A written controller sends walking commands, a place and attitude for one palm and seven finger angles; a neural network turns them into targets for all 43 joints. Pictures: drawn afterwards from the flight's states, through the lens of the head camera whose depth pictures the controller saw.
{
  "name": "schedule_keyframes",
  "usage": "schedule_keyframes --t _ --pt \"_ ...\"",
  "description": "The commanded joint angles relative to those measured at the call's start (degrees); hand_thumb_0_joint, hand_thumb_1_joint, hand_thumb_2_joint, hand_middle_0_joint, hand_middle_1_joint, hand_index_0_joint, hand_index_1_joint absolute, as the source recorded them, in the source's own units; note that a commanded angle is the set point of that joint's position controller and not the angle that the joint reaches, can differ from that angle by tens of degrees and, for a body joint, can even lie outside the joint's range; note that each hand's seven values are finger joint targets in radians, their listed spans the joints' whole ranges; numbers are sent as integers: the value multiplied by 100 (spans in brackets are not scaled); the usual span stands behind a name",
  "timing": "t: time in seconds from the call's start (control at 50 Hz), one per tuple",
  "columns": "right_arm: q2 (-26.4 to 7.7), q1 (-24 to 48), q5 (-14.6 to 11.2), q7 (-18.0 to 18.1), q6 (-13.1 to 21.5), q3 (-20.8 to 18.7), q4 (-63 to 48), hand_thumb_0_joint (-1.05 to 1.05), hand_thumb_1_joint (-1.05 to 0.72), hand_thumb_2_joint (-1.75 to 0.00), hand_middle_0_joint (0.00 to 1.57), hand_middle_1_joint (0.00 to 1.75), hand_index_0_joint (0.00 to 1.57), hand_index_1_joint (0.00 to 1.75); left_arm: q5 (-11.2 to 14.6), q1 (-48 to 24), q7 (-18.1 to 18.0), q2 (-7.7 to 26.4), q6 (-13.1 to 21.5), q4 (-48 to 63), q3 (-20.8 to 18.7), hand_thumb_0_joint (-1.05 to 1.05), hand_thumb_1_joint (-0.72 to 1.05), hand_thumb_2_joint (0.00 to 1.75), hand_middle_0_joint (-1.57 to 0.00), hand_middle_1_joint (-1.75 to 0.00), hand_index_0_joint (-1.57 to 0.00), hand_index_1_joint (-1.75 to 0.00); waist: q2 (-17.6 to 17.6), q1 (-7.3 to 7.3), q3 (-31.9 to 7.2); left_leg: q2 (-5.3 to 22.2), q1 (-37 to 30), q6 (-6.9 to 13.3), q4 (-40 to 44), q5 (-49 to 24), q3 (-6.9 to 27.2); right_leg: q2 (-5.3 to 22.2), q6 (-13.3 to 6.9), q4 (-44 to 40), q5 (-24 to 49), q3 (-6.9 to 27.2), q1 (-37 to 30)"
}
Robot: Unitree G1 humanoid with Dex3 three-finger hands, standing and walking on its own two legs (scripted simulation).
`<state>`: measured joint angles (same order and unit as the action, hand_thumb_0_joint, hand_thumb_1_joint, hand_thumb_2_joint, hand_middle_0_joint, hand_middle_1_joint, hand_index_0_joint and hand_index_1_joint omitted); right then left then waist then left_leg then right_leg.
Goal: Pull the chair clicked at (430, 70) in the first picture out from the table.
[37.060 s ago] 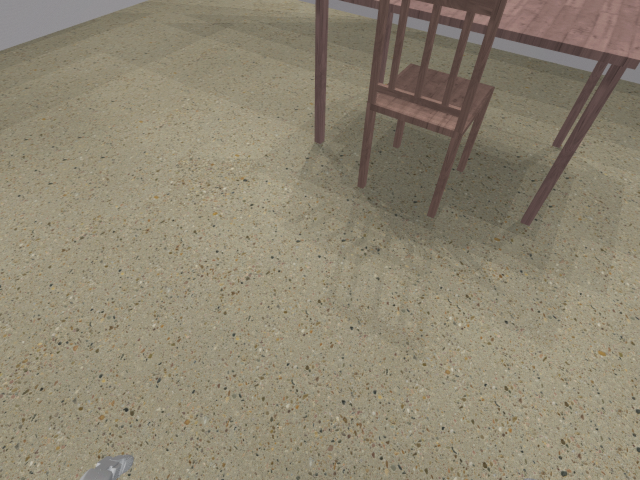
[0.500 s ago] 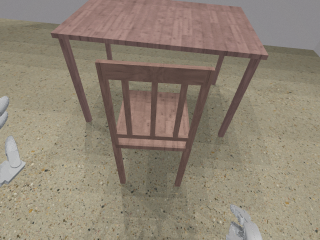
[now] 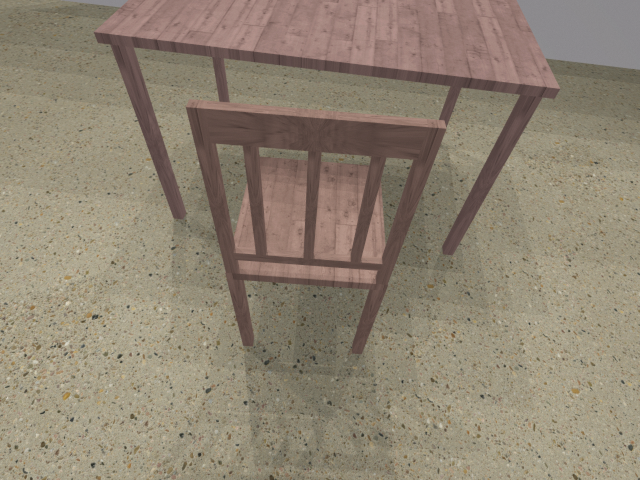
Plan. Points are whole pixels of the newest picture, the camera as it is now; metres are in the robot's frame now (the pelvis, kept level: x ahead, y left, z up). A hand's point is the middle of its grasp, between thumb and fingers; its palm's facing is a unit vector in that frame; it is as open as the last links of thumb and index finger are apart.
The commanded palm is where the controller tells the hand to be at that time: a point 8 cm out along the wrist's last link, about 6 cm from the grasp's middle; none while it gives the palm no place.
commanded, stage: let the arm hang, fingers relaxed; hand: left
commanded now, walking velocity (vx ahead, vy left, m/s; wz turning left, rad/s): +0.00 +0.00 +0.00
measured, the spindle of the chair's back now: (311, 209) +0.59 +0.04 -0.09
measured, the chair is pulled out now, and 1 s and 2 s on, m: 0.29 0.29 0.29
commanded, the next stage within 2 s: look to check the result in 0.72 s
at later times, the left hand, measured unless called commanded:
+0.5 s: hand out of the picture +0.03 +0.17 -0.17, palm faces -0.03 -0.98 -0.22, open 7.3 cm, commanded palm none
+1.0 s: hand out of the picture +0.03 +0.15 -0.17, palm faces -0.03 -0.98 -0.19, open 7.3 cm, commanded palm none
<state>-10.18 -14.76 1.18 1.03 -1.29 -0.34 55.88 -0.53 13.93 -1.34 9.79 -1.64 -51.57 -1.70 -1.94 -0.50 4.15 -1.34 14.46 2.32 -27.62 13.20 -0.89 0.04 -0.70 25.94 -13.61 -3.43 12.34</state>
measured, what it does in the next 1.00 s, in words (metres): stands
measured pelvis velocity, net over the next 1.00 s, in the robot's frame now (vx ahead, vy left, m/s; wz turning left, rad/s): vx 0.03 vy -0.01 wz -0.05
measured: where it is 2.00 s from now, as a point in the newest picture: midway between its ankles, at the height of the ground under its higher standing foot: outside the picture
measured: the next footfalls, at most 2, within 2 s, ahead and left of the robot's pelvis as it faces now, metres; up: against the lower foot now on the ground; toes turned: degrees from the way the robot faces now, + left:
none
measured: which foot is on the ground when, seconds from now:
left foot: down 0.00-1.00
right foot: down 0.00-1.00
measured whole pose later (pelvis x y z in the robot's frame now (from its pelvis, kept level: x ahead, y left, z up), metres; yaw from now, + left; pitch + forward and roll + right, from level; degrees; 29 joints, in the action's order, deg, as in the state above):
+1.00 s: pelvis +0.03 -0.01 +0.01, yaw -3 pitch +0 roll +0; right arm -7.8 -15.7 0.5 2.6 0.1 -0.7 65.5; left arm -0.2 15.7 -2.5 6.5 0.2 -66.1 0.2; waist 1.6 -0.9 3.4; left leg -0.2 7.5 1.2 -21.2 13.3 -3.2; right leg -1.2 -1.5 21.2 -13.6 -0.9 7.1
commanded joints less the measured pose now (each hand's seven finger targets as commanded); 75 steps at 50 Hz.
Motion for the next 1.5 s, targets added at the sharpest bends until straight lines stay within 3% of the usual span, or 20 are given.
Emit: schedule_keyframes --t 0.0,0.02,0.04,0.18,0.42,0.5,0.72,0.8,0.82,1.0,1.14,1.2,1.48 --pt "-608 -38 -7 63 126 -151 -224 0 -90 -90 20 30 20 30 6 146 -21 650 185 -95 -30 0 90 90 -20 -30 -20 -30 848 -10 -606 624 -343 103 819 -369 687 476 -199 -636 324 582 -279" --pt "-616 -82 -18 72 108 -162 -182 0 -90 -90 20 30 20 30 1 119 -30 649 176 -177 -11 0 90 90 -20 -30 -20 -30 440 -10 -397 650 -315 115 857 -359 733 462 -203 -698 302 551 -174" --pt "-619 -134 -24 72 112 -158 -116 0 -90 -90 20 30 20 30 8 111 -26 598 178 -289 19 0 90 90 -20 -30 -20 -30 334 -23 -377 664 -360 126 899 -393 729 477 -201 -726 321 586 -150" --pt "-534 -417 -31 96 121 -128 281 0 -90 -90 20 30 20 30 31 198 -66 517 206 -757 96 0 90 90 -20 -30 -20 -30 23 -51 -308 670 -641 96 949 -601 583 489 -181 -822 422 666 -107" --pt "-343 -497 -36 115 133 -96 675 0 -90 -90 20 30 20 30 27 338 -118 376 230 -1107 120 0 90 90 -20 -30 -20 -30 173 -30 40 669 -691 62 1040 -602 449 469 -154 -876 386 725 48" --pt "-291 -531 -32 131 162 -86 745 0 -90 -90 20 30 20 30 37 368 -119 330 256 -1162 114 0 90 90 -20 -30 -20 -30 152 -40 -140 666 -788 58 996 -870 408 483 -146 -843 675 764 -110" --pt "-241 -551 -49 156 150 -90 824 0 -90 -90 20 30 20 30 37 469 -136 275 264 -1240 137 0 90 90 -20 -30 -20 -30 146 -34 44 675 -825 38 940 -935 358 487 -146 -900 783 762 -51" --pt "-238 -585 -41 169 174 -88 847 0 -90 -90 20 30 20 30 46 484 -135 231 280 -1258 130 0 90 90 -20 -30 -20 -30 190 -52 -148 678 -936 35 920 -1088 342 491 -146 -860 977 788 -181" --pt "-227 -557 -49 167 159 -91 837 0 -90 -90 20 30 20 30 42 507 -143 242 271 -1257 136 0 90 90 -20 -30 -20 -30 191 -38 9 667 -890 36 916 -1004 353 479 -151 -883 876 783 -78" --pt "-211 -598 -38 188 187 -94 878 0 -90 -90 20 30 20 30 51 574 -150 176 293 -1292 132 0 90 90 -20 -30 -20 -30 169 -54 -190 689 -1034 34 882 -1264 319 486 -151 -817 1203 799 -212" --pt "-178 -586 -50 184 168 -96 897 0 -90 -90 20 30 20 30 45 617 -161 184 288 -1300 132 0 90 90 -20 -30 -20 -30 136 -48 18 682 -957 21 897 -1155 297 493 -129 -862 1164 786 -149" --pt "-199 -601 -41 197 190 -99 896 0 -90 -90 20 30 20 30 52 647 -161 154 300 -1300 125 0 90 90 -20 -30 -20 -30 164 -47 -149 690 -1071 30 862 -1334 289 498 -137 -813 1356 796 -243" --pt "-180 -614 -44 211 197 -98 927 0 -90 -90 20 30 20 30 54 662 -171 181 298 -1276 104 0 90 90 -20 -30 -20 -30 198 -40 -113 691 -1125 26 847 -1526 274 508 -127 -788 1562 766 -318"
